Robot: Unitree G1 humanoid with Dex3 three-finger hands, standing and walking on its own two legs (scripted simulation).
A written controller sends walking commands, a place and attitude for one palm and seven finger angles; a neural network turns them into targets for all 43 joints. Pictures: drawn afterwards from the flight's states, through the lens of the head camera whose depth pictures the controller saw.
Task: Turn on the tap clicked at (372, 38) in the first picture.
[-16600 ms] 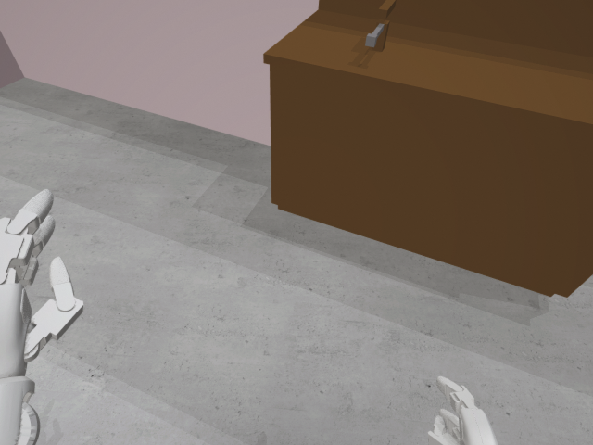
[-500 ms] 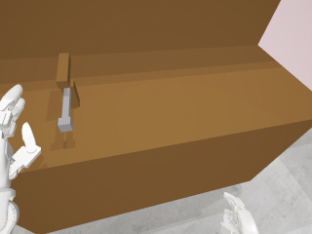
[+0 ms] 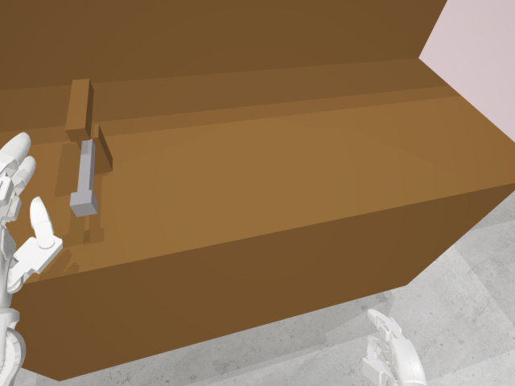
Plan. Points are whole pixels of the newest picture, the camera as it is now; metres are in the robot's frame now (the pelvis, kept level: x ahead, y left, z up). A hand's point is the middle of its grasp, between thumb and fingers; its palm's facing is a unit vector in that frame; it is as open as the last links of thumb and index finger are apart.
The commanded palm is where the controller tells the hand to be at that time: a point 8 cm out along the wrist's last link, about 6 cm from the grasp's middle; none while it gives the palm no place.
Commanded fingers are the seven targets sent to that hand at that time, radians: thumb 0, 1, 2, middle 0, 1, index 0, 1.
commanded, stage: come to a stop and stand still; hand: left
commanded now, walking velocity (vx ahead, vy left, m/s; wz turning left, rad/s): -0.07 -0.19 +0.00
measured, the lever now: (84, 203) +0.33 +0.30 +0.08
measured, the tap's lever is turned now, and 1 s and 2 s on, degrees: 0 0 0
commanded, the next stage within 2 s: look again from close up in 1.04 s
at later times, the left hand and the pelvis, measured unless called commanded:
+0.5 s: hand (59, 246) +0.22 +0.25 +0.16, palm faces +0.42 -0.83 -0.36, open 7.4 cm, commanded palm +0.16 +0.28 +0.17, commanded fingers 0.00 0.90 0.90 -0.20 -0.30 -0.20 -0.30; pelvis +0.01 +0.00 +0.00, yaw +1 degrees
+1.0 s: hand (0, 193) +0.25 +0.30 +0.21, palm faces +0.52 -0.74 -0.43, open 7.4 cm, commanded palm +0.15 +0.30 +0.17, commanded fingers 0.00 0.90 0.90 -0.20 -0.30 -0.20 -0.30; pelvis +0.01 +0.01 -0.01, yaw +4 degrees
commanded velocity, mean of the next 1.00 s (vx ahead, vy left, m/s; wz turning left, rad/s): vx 0.00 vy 0.03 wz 0.00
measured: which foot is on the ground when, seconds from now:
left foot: down 0.00-1.00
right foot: down 0.00-1.00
